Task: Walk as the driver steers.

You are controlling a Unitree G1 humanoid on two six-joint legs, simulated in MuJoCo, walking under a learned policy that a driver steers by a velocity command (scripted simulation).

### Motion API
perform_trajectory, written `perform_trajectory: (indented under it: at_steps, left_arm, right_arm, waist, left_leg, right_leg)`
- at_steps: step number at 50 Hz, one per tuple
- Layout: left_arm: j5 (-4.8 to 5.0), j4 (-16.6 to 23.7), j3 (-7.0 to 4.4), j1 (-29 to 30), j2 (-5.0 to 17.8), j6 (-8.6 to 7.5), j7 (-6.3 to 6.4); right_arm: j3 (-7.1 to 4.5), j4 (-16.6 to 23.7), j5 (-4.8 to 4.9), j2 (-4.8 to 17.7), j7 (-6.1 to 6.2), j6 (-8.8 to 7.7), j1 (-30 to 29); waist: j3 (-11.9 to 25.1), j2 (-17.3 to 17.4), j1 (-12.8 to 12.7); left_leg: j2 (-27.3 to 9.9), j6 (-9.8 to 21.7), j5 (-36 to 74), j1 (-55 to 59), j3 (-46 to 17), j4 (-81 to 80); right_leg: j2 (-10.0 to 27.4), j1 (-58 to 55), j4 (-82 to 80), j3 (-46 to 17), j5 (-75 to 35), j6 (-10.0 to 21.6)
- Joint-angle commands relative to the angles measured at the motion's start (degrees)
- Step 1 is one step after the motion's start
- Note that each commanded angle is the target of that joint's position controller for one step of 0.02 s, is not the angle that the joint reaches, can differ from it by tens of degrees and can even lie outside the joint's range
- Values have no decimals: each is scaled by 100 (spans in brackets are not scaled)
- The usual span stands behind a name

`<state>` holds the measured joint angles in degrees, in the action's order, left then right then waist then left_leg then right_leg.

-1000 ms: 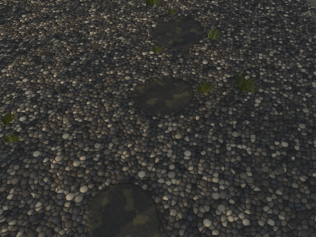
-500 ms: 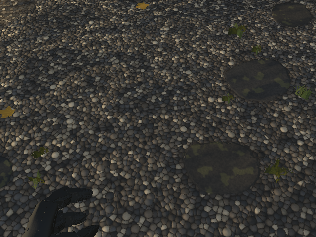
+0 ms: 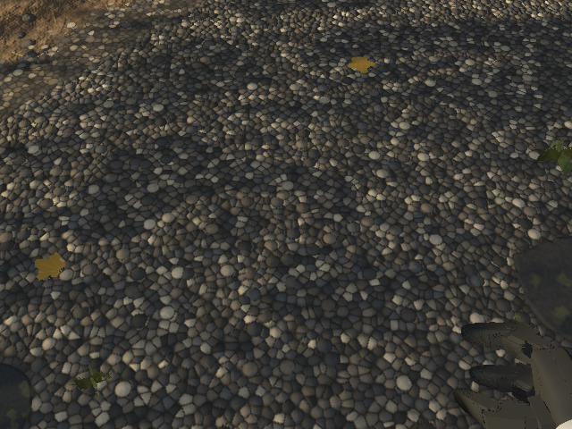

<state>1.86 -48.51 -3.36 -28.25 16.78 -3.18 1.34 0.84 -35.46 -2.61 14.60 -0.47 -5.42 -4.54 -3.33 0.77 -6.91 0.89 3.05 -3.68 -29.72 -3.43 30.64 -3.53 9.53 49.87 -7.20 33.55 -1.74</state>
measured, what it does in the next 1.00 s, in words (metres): walks ahead, turning right: right foot, then left foot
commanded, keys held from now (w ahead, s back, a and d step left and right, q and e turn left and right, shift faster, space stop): e+shift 0.96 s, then shift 0.04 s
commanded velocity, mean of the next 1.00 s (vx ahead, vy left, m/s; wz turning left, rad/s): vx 0.07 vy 0.00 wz -0.90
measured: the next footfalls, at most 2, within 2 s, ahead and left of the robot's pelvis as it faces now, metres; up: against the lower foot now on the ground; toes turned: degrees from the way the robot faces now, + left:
right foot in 0.38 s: +0.16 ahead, -0.16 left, +0.00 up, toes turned -24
left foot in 0.78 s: +0.30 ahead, +0.01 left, +0.00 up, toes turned -50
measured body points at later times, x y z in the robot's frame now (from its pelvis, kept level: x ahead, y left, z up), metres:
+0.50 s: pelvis +0.12 -0.04 +0.01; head +0.15 -0.08 +0.46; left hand +0.39 +0.16 -0.05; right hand +0.15 -0.38 -0.10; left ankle +0.15 +0.11 -0.64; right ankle +0.13 -0.14 -0.72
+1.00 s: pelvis +0.17 -0.02 +0.02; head +0.21 -0.04 +0.47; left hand +0.51 +0.03 -0.06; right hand +0.03 -0.31 -0.07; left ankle +0.28 +0.04 -0.72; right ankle +0.06 -0.10 -0.63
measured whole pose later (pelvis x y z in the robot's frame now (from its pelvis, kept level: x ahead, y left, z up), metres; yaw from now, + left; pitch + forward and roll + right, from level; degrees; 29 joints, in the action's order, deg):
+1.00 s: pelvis +0.17 -0.02 +0.02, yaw -55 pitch +2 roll +1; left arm 1.5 -31.8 -6.2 -11.9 21.2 4.1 0.6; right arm -4.1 -41.1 -1.2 15.2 2.9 0.8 6.4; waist -3.1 -2.9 0.6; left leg -1.1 0.9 -11.1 -14.5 4.6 23.8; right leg 1.9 33.5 65.1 -2.7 20.4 -5.1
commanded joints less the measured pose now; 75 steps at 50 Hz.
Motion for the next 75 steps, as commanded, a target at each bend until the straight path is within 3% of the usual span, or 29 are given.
perform_trajectory:
  at_steps: [1, 2, 5, 10, 17, 18, 19, 20, 21, 23, 24, 30, 38, 39, 40, 41, 42, 44, 48, 53, 57, 59, 60, 61, 62, 63, 69, 70, 75]
  left_arm:
    - [79, 713, -103, -487, 708, 120, 30]
    - [41, 754, -174, -28, 805, 227, 120]
    - [-1, 957, -228, 156, 554, 528, 203]
    - [-73, 1384, -176, 853, 324, 527, 36]
    - [-77, 1771, -334, 1505, 692, 701, -270]
    - [-110, 1744, -396, 1397, 771, 702, -233]
    - [-144, 1689, -555, 1044, 1188, 681, -146]
    - [-172, 1846, -730, 995, 2043, 656, -46]
    - [-334, 1994, -644, 927, 1851, 479, -123]
    - [-188, 1965, -570, 1279, 1554, 300, -133]
    - [-78, 2029, -504, 1589, 1345, 337, -77]
    - [-99, 2240, -497, 1924, 1269, 514, 139]
    - [-21, 2343, -489, 2254, 1139, 627, 69]
    - [-40, 2333, -402, 2013, 836, 641, 52]
    - [-14, 2433, -343, 1767, 625, 618, 30]
    - [-104, 2363, -490, 1636, 1186, 535, -13]
    - [-68, 2204, -581, 1608, 1448, 537, -42]
    - [-91, 2017, -557, 1502, 1250, 619, -29]
    - [7, 2239, -359, 1996, 796, 632, -74]
    - [-123, 2284, -200, 2083, 533, 587, -110]
    - [-150, 2028, -208, 1679, 488, 613, -126]
    - [-189, 1728, -148, 1127, 367, 596, -97]
    - [-164, 1715, -258, 601, 937, 601, -10]
    - [-260, 1636, -478, 369, 1602, 525, -38]
    - [-256, 1633, -436, 519, 1370, 349, -73]
    - [-233, 1531, -359, 810, 1187, 189, -59]
    - [-262, 1340, -194, 1098, 509, -265, 27]
    - [-480, 1188, -171, 887, 648, -157, -56]
    - [-463, 915, -205, 732, 649, -201, -30]
  right_arm:
    - [-396, 83, 175, 926, 57, 272, 1494]
    - [-350, 34, 266, 677, 76, 308, 1161]
    - [-384, -82, 133, 596, 112, 314, 540]
    - [-570, -268, 156, 870, 257, 264, 347]
    - [-753, -502, 445, 1184, 121, 380, 526]
    - [-746, -589, 472, 1076, 95, 400, 716]
    - [-730, -703, 390, 922, 54, 434, 1086]
    - [-666, -416, 142, 756, 39, 455, 1111]
    - [-661, -240, 88, 853, 72, 449, 630]
    - [-696, -215, 294, 928, 140, 431, 442]
    - [-713, -289, 229, 987, 189, 430, 540]
    - [-599, -438, 281, 670, 127, 416, 639]
    - [-762, -551, 320, 944, 15, 355, 1198]
    - [-857, -553, 251, 1268, 55, 383, 1353]
    - [-905, -522, 106, 1629, 103, 464, 1134]
    - [-845, -332, -29, 1337, 125, 423, 897]
    - [-756, -178, 26, 999, 191, 424, 579]
    - [-697, -90, 183, 812, 319, 487, 338]
    - [-713, -190, 128, 963, 404, 571, 933]
    - [-825, -246, 208, 1316, 204, 637, 1065]
    - [-766, -391, 432, 1271, 79, 603, 1074]
    - [-446, -591, 384, 485, -46, 495, 1365]
    - [-290, -425, 104, 134, -155, 457, 1302]
    - [-487, -302, 396, 682, -109, 433, 1139]
    - [-639, -218, 579, 1185, -62, 416, 724]
    - [-691, -213, 621, 1165, -60, 407, 752]
    - [-720, -557, 488, 751, -36, 377, 1434]
    - [-699, -624, -149, 686, -298, 577, 1348]
    - [-684, -446, 49, 645, -552, 731, 1063]
  waist:
    - [2699, 980, 830]
    - [1880, 503, 783]
    - [873, 692, 353]
    - [1022, 493, 393]
    - [756, 399, 467]
    - [774, 193, 443]
    - [764, -659, 387]
    - [670, -2486, 617]
    - [1430, -1785, 260]
    - [1183, -801, 466]
    - [1078, -588, 615]
    - [1300, -643, 733]
    - [1054, -1058, 910]
    - [1221, -376, 799]
    - [940, 1464, 437]
    - [778, 1414, 429]
    - [656, 997, 398]
    - [484, 599, 427]
    - [482, 646, 867]
    - [848, 810, 939]
    - [898, 920, 694]
    - [1281, 283, 511]
    - [1518, -1227, 454]
    - [1215, -1696, 87]
    - [615, -1261, -74]
    - [169, -1492, 116]
    - [34, -912, 544]
    - [-40, -370, 587]
    - [-415, -657, 636]
  left_leg:
    - [-2634, 1557, 3519, 4494, -2303, -233]
    - [-2203, 1339, 2786, 3631, -1714, -554]
    - [-1814, 1079, 1800, 1604, -607, -1290]
    - [-1876, 1074, 1613, 1510, 369, -1513]
    - [-2004, 436, 556, 1985, 1094, -721]
    - [-1828, 185, 215, 1891, 1269, -217]
    - [-1371, -211, -535, 1327, 1594, 973]
    - [-419, -817, -3298, -736, 1743, 2959]
    - [-65, -801, -3595, -1212, 306, 3953]
    - [-202, -538, -2626, -1375, -155, 3929]
    - [-271, -522, -2269, -1321, -214, 3614]
    - [215, -745, -1522, -142, -301, 1723]
    - [177, -467, -641, 1606, -328, -761]
    - [-796, -120, -606, 2374, -1061, -1138]
    - [-1936, 725, -235, 2499, -2572, -1585]
    - [-2439, 1180, -217, 2106, -2977, -1662]
    - [-2156, 1062, -388, 1913, -2281, -1565]
    - [-1527, 707, -559, 1905, -1253, -1440]
    - [-1512, 880, 300, 2519, -344, -1479]
    - [-1687, 1009, 1086, 2483, 115, -1281]
    - [-1669, 815, 1305, 2277, 139, -790]
    - [-1219, 90, -360, 1143, 462, -340]
    - [-594, -420, -3124, -275, 973, 1321]
    - [-424, -447, -3386, -1322, 602, 2368]
    - [-545, -357, -2831, -1666, 176, 3020]
    - [-515, -279, -2262, -2058, 8, 3216]
    - [-614, -476, -144, -2284, -194, 3783]
    - [-425, -514, -254, -1903, 122, 3834]
    - [-610, -419, 186, -2494, 112, 3645]
  right_leg:
    - [415, 2926, 3033, 37, 316, -271]
    - [621, 3092, 2810, 301, -124, -377]
    - [936, 2396, 2358, 444, -587, -512]
    - [1111, 1855, 651, 593, -1990, -253]
    - [747, 1032, -1370, 1170, -2257, 326]
    - [585, 666, -1739, 1182, -2525, 485]
    - [780, -66, -2286, 524, -4183, 788]
    - [2087, -1108, -2528, -1823, -6048, 1774]
    - [2407, -1162, -2808, -2693, -5288, 2369]
    - [1938, -872, -2919, -1938, -4277, 1880]
    - [1768, -649, -2899, -1702, -4026, 1646]
    - [1227, 10, -2694, -1585, -3975, 1432]
    - [659, 830, -2299, -2332, -2632, 953]
    - [250, 1407, -1497, -1886, -1198, 672]
    - [-675, 2555, -183, -495, 170, 337]
    - [-121, 2815, 1104, -411, 29, 92]
    - [115, 2758, 1575, -253, -414, -4]
    - [264, 2885, 2184, -24, -1097, -167]
    - [648, 3216, 1708, 538, -1435, -385]
    - [652, 1990, 121, 787, -957, -321]
    - [364, 753, -1870, 890, -1575, 16]
    - [640, -1398, -3180, 456, -2724, 291]
    - [2040, -2423, -2854, -1129, -3262, 696]
    - [2885, -1530, -3548, -2057, -295, 1697]
    - [2608, -1144, -4002, -2090, 1375, 1656]
    - [2402, -1017, -4185, -1804, 1457, 1368]
    - [2051, -971, -4455, 183, -589, 773]
    - [1933, -486, -4562, 549, -596, 647]
    - [2179, -731, -4647, 1088, -611, 704]
Keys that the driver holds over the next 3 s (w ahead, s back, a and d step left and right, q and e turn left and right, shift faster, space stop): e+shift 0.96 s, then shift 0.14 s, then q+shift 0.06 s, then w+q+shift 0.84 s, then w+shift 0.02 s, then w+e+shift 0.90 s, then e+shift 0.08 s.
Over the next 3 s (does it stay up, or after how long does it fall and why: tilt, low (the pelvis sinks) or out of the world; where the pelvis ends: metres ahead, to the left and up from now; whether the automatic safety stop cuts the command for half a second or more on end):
stays up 1.40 -0.72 -0.01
